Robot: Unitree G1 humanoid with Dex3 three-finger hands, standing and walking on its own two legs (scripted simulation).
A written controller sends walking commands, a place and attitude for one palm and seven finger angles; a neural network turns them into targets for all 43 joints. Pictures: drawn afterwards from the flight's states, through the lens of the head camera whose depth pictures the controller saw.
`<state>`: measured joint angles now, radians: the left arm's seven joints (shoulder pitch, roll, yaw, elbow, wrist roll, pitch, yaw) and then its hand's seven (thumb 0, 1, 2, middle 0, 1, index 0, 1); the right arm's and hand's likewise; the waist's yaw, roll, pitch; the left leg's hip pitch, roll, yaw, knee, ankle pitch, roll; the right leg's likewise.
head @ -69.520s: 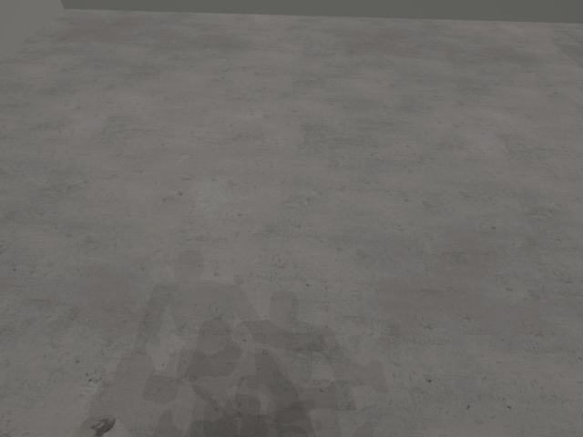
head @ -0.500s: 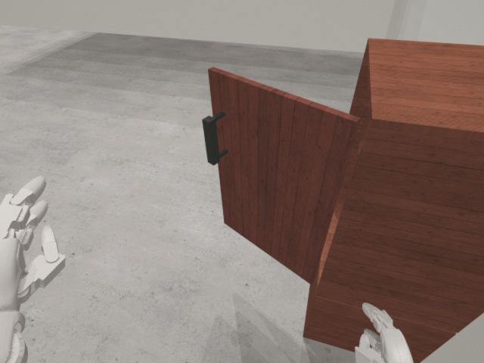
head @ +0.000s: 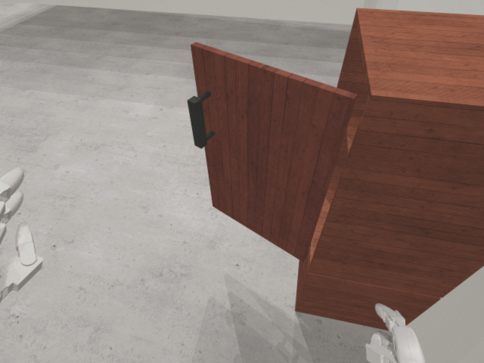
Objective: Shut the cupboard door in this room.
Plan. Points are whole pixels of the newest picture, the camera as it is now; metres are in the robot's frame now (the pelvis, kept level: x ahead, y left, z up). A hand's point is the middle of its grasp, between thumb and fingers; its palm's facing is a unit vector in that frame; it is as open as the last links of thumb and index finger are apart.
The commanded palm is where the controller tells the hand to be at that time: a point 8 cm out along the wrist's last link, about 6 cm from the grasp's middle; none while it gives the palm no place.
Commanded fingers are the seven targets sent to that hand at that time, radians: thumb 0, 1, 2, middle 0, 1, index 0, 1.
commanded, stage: step back with the hand held close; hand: left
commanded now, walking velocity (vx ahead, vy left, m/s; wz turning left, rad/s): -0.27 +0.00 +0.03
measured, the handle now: (203, 119) +0.66 +0.14 +0.03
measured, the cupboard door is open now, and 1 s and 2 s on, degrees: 65 65 65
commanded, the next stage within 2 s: stop stepping back and stand still in 1.20 s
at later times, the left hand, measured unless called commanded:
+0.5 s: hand out of the picture +0.12 +0.27 +0.16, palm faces +0.49 -0.75 -0.44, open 7.4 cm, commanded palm +0.06 +0.30 +0.18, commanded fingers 0.00 0.90 0.90 -0.20 -0.30 -0.20 -0.30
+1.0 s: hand out of the picture +0.03 +0.26 +0.17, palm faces +0.49 -0.79 -0.37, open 7.4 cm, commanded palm -0.03 +0.30 +0.18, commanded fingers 0.00 0.90 0.90 -0.20 -0.30 -0.20 -0.30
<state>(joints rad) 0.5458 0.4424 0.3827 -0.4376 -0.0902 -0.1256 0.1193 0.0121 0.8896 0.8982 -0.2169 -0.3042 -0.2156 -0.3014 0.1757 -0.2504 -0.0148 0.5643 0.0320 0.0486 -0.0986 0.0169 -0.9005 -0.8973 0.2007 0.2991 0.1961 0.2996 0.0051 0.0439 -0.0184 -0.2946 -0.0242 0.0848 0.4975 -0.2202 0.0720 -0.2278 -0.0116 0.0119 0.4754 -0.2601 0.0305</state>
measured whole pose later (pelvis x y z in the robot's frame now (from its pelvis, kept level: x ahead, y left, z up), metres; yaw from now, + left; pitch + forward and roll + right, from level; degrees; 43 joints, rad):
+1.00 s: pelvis -0.15 -0.01 -0.02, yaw +3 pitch +1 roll -5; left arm 0.49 0.41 0.40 -0.53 -0.06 -0.28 0.16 0.01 0.89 0.90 -0.21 -0.30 -0.21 -0.30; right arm 0.16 -0.20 -0.01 0.67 0.01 -0.10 -0.08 0.02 -0.90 -0.90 0.20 0.30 0.20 0.30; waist 0.04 0.03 0.00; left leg -0.53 0.08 0.11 0.46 0.04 0.05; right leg -0.16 0.10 0.04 0.55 -0.39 0.00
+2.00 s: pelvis -0.32 +0.14 -0.01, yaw -3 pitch -1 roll -1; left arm 0.49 0.46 0.44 -0.51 -0.05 -0.15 0.19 0.01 0.88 0.90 -0.22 -0.30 -0.22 -0.30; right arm 0.31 -0.21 0.00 0.68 0.00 -0.02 -0.08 0.02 -0.90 -0.90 0.20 0.30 0.20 0.30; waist -0.01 -0.04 -0.06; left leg -0.39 0.08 0.07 0.73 -0.39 0.00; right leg -0.22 0.02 -0.11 0.59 -0.35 -0.07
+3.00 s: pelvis -0.30 +0.17 +0.01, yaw -2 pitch -2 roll +0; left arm 0.33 0.18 0.01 1.13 0.00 0.01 0.03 -0.01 0.92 0.90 -0.20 -0.30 -0.20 -0.30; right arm 0.32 -0.13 0.01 1.12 -0.01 0.03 -0.03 0.01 -0.90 -0.90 0.20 0.30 0.19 0.30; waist -0.01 0.02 0.04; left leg -0.20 0.02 0.09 0.42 -0.18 0.02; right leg -0.09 0.00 -0.09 0.38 -0.25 -0.02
